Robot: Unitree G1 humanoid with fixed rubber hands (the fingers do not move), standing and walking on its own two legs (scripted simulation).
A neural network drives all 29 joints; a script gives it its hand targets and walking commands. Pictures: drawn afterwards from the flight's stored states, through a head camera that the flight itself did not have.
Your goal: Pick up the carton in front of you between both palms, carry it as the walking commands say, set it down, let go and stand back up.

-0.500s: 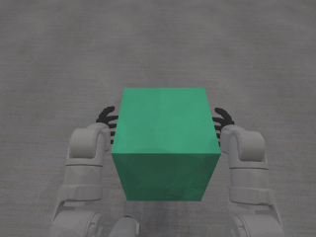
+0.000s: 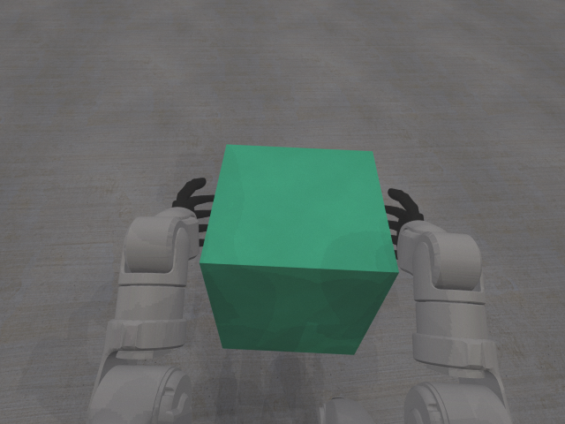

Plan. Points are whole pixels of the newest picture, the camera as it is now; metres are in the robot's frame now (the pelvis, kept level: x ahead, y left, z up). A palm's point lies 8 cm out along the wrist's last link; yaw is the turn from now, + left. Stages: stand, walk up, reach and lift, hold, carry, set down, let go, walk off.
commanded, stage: carry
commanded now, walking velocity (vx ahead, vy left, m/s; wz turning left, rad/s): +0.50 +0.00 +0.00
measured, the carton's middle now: (293, 255) +0.36 -0.02 +0.02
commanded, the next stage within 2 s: none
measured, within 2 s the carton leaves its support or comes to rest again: neither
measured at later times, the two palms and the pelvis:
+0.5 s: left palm (219, 126) +0.59 +0.10 +0.08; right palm (381, 124) +0.61 -0.19 +0.08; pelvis +0.31 -0.05 +0.01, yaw +2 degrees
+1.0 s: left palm (206, 49) +0.87 +0.16 +0.08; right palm (337, 52) +0.86 -0.14 +0.09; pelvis +0.60 +0.01 +0.01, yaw -1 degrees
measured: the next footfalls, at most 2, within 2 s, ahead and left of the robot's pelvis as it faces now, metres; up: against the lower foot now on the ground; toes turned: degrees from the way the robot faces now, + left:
right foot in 0.32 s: +0.38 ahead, -0.13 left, +0.00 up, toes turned -8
left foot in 0.80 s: +0.67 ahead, +0.10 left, +0.00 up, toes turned +12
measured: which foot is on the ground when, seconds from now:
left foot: down 0.00-0.34, up 0.36-0.78, down 0.80-1.00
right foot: up 0.00-0.30, down 0.32-0.80, up 0.82-1.00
